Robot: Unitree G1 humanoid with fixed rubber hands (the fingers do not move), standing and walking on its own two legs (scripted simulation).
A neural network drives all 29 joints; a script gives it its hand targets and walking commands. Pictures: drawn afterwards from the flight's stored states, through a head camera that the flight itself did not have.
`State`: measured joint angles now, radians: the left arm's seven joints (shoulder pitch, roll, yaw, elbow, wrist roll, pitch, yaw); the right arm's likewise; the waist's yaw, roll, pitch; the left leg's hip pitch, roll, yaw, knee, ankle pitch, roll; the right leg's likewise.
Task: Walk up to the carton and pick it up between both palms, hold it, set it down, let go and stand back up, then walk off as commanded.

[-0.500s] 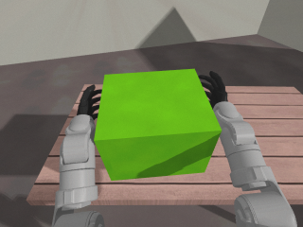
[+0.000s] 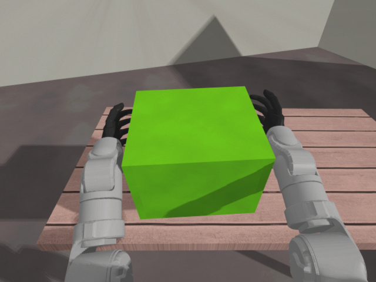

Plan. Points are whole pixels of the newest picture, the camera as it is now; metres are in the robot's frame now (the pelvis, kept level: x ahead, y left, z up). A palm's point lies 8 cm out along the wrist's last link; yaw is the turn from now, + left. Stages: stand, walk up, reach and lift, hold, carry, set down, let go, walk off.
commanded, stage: hold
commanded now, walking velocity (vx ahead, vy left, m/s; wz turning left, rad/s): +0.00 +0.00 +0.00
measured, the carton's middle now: (194, 150) +0.35 +0.00 +0.15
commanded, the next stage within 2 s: none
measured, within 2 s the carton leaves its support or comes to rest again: neither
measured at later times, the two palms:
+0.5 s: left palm (108, 142) +0.36 +0.17 +0.18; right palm (266, 127) +0.37 -0.16 +0.20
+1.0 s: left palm (113, 138) +0.37 +0.16 +0.18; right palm (270, 126) +0.37 -0.16 +0.20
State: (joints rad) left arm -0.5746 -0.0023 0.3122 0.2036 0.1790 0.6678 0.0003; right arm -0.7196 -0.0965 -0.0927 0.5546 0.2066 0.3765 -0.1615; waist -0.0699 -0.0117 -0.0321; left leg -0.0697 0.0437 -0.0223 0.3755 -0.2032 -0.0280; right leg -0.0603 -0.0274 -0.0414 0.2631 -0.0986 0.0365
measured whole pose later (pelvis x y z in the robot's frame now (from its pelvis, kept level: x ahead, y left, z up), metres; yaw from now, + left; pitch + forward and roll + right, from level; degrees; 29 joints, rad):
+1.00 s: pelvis +0.00 +0.00 +0.00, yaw +0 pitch -6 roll -1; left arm -0.59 0.00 0.32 0.22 0.18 0.65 0.00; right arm -0.73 -0.09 -0.10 0.57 0.20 0.37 -0.16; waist -0.07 -0.01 -0.03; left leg -0.07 0.04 -0.02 0.38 -0.21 -0.03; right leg -0.06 -0.03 -0.04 0.26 -0.10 0.04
